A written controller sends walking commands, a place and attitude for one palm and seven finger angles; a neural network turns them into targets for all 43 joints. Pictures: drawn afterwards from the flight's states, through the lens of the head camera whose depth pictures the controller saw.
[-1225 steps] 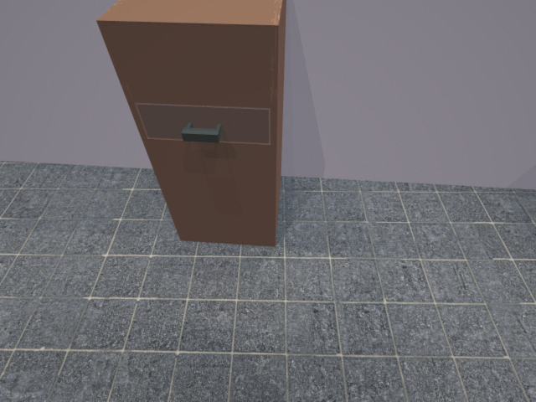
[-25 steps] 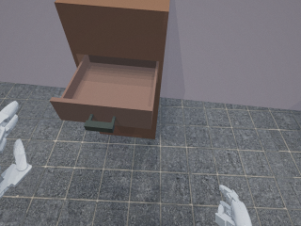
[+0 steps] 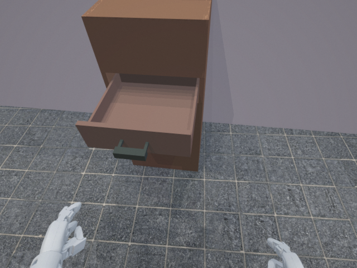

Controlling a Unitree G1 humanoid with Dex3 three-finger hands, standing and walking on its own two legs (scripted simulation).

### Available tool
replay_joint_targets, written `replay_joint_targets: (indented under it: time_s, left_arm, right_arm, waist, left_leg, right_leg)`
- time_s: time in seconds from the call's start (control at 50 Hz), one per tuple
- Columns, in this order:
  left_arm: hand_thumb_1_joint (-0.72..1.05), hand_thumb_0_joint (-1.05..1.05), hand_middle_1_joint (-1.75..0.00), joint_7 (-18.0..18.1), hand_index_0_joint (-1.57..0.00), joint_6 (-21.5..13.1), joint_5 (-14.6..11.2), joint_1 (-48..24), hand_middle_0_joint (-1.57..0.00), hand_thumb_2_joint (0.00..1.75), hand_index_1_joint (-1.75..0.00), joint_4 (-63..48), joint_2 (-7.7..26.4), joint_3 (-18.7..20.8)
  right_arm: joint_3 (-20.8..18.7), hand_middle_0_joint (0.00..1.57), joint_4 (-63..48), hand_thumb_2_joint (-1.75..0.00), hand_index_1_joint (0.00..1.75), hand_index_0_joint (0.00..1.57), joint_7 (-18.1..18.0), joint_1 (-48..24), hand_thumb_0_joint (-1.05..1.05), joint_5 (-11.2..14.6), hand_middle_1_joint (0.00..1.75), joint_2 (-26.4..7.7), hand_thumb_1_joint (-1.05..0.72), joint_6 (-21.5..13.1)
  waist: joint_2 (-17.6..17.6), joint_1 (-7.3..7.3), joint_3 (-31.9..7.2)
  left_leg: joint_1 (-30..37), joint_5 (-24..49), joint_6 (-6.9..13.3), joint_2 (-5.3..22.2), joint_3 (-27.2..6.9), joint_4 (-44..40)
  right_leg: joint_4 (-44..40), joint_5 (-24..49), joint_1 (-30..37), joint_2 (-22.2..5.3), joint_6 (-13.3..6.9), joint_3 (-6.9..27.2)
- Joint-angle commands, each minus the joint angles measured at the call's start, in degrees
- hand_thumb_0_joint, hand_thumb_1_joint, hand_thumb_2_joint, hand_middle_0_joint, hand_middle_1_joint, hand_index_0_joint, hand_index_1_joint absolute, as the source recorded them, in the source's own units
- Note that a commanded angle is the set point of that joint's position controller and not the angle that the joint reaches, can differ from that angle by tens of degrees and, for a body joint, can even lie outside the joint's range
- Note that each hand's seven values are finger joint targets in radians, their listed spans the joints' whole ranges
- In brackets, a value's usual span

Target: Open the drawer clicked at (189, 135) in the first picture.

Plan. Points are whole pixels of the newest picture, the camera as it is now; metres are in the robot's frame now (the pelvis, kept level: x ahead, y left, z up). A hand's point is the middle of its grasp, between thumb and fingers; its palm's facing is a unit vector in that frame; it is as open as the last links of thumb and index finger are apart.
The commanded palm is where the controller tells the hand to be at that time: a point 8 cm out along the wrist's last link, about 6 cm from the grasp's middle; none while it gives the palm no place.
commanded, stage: let the arm hang, fingers relaxed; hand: left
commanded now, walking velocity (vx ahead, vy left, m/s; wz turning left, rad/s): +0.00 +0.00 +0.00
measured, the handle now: (132, 148) +0.49 +0.19 -0.10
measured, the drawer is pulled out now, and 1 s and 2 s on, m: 0.30 0.30 0.30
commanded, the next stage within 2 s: look to check the result in 0.94 s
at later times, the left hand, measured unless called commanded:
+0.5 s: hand out of the picture -0.04 +0.17 -0.16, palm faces +0.01 -0.97 -0.23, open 7.3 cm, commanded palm none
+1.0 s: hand out of the picture -0.01 +0.15 -0.16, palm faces +0.03 -0.98 -0.19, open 7.4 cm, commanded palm none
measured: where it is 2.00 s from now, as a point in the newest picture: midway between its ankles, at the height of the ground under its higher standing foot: outside the picture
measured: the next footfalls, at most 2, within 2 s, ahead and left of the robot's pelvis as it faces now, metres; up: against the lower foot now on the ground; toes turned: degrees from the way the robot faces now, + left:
none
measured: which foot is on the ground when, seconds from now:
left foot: down 0.00-1.00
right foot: down 0.00-1.00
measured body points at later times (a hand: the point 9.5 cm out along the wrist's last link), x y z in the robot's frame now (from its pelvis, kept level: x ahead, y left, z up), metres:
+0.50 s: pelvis -0.01 -0.02 +0.01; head +0.02 -0.02 +0.46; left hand -0.04 +0.22 -0.14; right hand -0.07 -0.21 -0.15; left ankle -0.04 +0.10 -0.73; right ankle +0.02 -0.12 -0.73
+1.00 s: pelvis -0.01 -0.02 +0.01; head +0.00 -0.02 +0.46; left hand -0.01 +0.20 -0.15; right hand -0.04 -0.21 -0.15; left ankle -0.04 +0.10 -0.73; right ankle +0.02 -0.12 -0.73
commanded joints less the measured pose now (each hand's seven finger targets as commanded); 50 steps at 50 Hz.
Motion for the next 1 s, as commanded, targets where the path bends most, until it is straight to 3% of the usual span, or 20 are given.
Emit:
replay_joint_targets:
  time_s: [0.0, 0.06, 0.12, 0.14, 0.16, 0.2, 0.28, 0.38, 0.44, 0.48, 0.6, 0.68, 0.7, 0.88, 0.98]
  left_arm:
    - [0.9, 0.0, -0.3, -0.73, -0.2, -0.17, -0.34, 0.57, -0.2, 0.9, -0.3, 12.1, 4.08, -2.51]
    - [0.9, 0.0, -0.3, -0.66, -0.2, 0.1, -0.94, -0.48, -0.2, 0.9, -0.3, 21.9, 3.26, -3.62]
    - [0.9, 0.0, -0.3, -0.68, -0.2, -0.37, -1.21, 1.09, -0.2, 0.9, -0.3, 29.04, 2.2, -3.97]
    - [0.9, 0.0, -0.3, -0.55, -0.2, -0.51, -1.15, 2.09, -0.2, 0.9, -0.3, 30.46, 0.64, -3.38]
    - [0.9, 0.0, -0.3, -0.57, -0.2, -0.58, -1.29, 2.35, -0.2, 0.9, -0.3, 32.13, 1.08, -3.7]
    - [0.9, 0.0, -0.3, -0.59, -0.2, -0.68, -1.42, 2.35, -0.2, 0.9, -0.3, 34.58, 0.44, -4.01]
    - [0.9, 0.0, -0.3, -0.45, -0.2, -0.78, -1.65, 3.7, -0.2, 0.9, -0.3, 38.43, -0.64, -4.55]
    - [0.9, 0.0, -0.3, -0.13, -0.2, -0.72, -1.66, 5.24, -0.2, 0.9, -0.3, 41.11, -1.86, -4.84]
    - [0.9, 0.0, -0.3, -0.03, -0.2, -0.68, -1.64, 5.68, -0.2, 0.9, -0.3, 41.83, -2.4, -4.83]
    - [0.9, 0.0, -0.3, 0.11, -0.2, -0.66, -1.56, 5.83, -0.2, 0.9, -0.3, 41.93, -2.76, -4.78]
    - [0.9, 0.0, -0.3, 0.2, -0.2, -0.79, -1.44, 5.69, -0.2, 0.9, -0.3, 41.81, -3.93, -4.48]
    - [0.9, 0.0, -0.3, 0.27, -0.2, -0.89, -1.34, 5.84, -0.2, 0.9, -0.3, 41.87, -4.57, -4.36]
    - [0.9, 0.0, -0.3, 0.24, -0.2, -0.92, -1.35, 5.61, -0.2, 0.9, -0.3, 41.93, -4.62, -4.35]
    - [0.9, 0.0, -0.3, 0.3, -0.2, -1.26, -1.3, 6.02, -0.2, 0.9, -0.3, 41.73, -4.98, -4.33]
    - [0.9, 0.0, -0.3, 0.32, -0.2, -1.3, -1.31, 5.94, -0.2, 0.9, -0.3, 41.85, -4.88, -4.26]
  right_arm:
    - [-1.69, 0.2, -0.6, -0.9, 0.3, 0.2, -1.19, 4.43, 0.0, -0.06, 0.3, -4.61, -0.9, 1.04]
    - [-0.62, 0.2, 3.62, -0.9, 0.3, 0.2, -1.55, 4.58, 0.0, -0.05, 0.3, -3.47, -0.9, 1.62]
    - [-0.2, 0.2, 7.75, -0.9, 0.3, 0.2, -2.03, 6.77, 0.0, 0.32, 0.3, -2.41, -0.9, 1.57]
    - [-0.44, 0.2, 8.91, -0.9, 0.3, 0.2, -2.24, 8.04, 0.0, 0.03, 0.3, -1.61, -0.9, 1.61]
    - [-0.32, 0.2, 10.16, -0.9, 0.3, 0.2, -2.26, 8.98, 0.0, 0.1, 0.3, -1.05, -0.9, 1.69]
    - [-0.38, 0.2, 12.07, -0.9, 0.3, 0.2, -2.49, 11.36, 0.0, 0.3, 0.3, -0.67, -0.9, 1.85]
    - [-0.27, 0.2, 15.19, -0.9, 0.3, 0.2, -2.77, 15.04, 0.0, 0.49, 0.3, 0.38, -0.9, 2.0]
    - [-0.08, 0.2, 17.47, -0.9, 0.3, 0.2, -3.03, 17.5, 0.0, 0.54, 0.3, 1.89, -0.9, 2.01]
    - [0.02, 0.2, 18.56, -0.9, 0.3, 0.2, -3.05, 18.64, 0.0, 0.38, 0.3, 2.76, -0.9, 2.01]
    - [-0.05, 0.2, 18.8, -0.9, 0.3, 0.2, -3.03, 18.88, 0.0, 0.42, 0.3, 3.06, -0.9, 2.12]
    - [-0.16, 0.2, 19.15, -0.9, 0.3, 0.2, -3.17, 19.14, 0.0, 0.27, 0.3, 4.37, -0.9, 1.65]
    - [-0.31, 0.2, 18.89, -0.9, 0.3, 0.2, -3.31, 18.6, 0.0, 0.32, 0.3, 4.73, -0.9, 1.49]
    - [-0.3, 0.2, 18.9, -0.9, 0.3, 0.2, -3.32, 18.7, 0.0, 0.24, 0.3, 4.99, -0.9, 1.45]
    - [-0.66, 0.2, 18.73, -0.9, 0.3, 0.2, -3.4, 17.66, 0.0, 0.41, 0.3, 4.63, -0.9, 1.37]
    - [-0.67, 0.2, 18.85, -0.9, 0.3, 0.2, -3.44, 17.47, 0.0, 0.41, 0.3, 4.46, -0.9, 1.35]
  waist:
    - [-5.58, -0.19, -1.99]
    - [1.99, 0.54, 0.95]
    - [2.05, 0.79, -0.12]
    - [4.93, 0.82, -0.69]
    - [5.67, 0.75, -0.49]
    - [2.03, 0.48, 0.1]
    - [-1.42, 0.31, 2.37]
    - [-1.43, 0.39, 4.33]
    - [-3.43, 0.39, 5.2]
    - [-2.99, 0.3, 6.32]
    - [-2.38, 0.31, 6.22]
    - [0.25, 0.38, 6.69]
    - [-1.07, 0.26, 6.71]
    - [-2.11, 0.17, 6.12]
    - [-1.14, 0.15, 5.28]
  left_leg:
    - [-0.71, 16.68, 0.12, 4.01, -3.24, -5.64]
    - [-1.47, 13.39, 0.38, 5.43, -3.81, -10.63]
    - [0.42, 11.7, 0.57, 5.78, -3.65, -11.72]
    - [0.75, 10.69, 0.5, 5.71, -3.09, -11.61]
    - [0.75, 9.72, 0.49, 5.6, -2.97, -11.76]
    - [1.3, 9.8, 0.73, 6.29, -3.33, -11.99]
    - [1.65, 9.46, 1.0, 6.54, -3.39, -12.44]
    - [1.08, 9.19, 1.07, 6.55, -3.09, -12.85]
    - [0.27, 8.37, 1.17, 6.28, -3.0, -13.06]
    - [0.11, 7.19, 1.11, 6.16, -2.94, -13.06]
    - [-0.38, 8.13, 1.23, 6.54, -3.24, -13.58]
    - [-0.36, 8.28, 1.04, 6.55, -3.06, -13.83]
    - [-0.51, 8.4, 1.14, 6.65, -3.3, -13.97]
    - [1.78, 11.03, 0.91, 6.7, -2.86, -13.61]
    - [2.35, 11.3, 0.75, 6.69, -2.75, -13.66]
  right_leg:
    - [-6.23, 23.08, 9.05, -4.8, -4.58, 6.96]
    - [-9.34, 13.33, 10.3, -2.51, -3.29, 6.79]
    - [-12.21, 11.38, 12.21, -2.33, -3.35, 7.17]
    - [-13.13, 10.93, 12.62, -2.43, -3.62, 7.13]
    - [-13.75, 10.02, 12.63, -2.57, -3.83, 7.16]
    - [-14.55, 9.27, 12.12, -2.39, -3.78, 6.21]
    - [-15.69, 6.87, 10.29, -2.17, -3.98, 5.78]
    - [-15.81, 5.46, 9.07, -2.05, -3.96, 5.55]
    - [-16.07, 3.93, 8.87, -2.1, -3.88, 5.88]
    - [-16.43, 1.42, 7.14, -1.85, -3.79, 5.92]
    - [-15.12, 4.31, 7.54, -1.74, -3.67, 5.36]
    - [-14.88, 5.27, 7.08, -1.55, -3.71, 5.55]
    - [-14.79, 5.67, 7.38, -1.52, -3.7, 5.63]
    - [-14.73, 8.84, 7.09, -1.69, -3.7, 5.68]
    - [-14.86, 9.17, 7.94, -1.77, -3.74, 5.74]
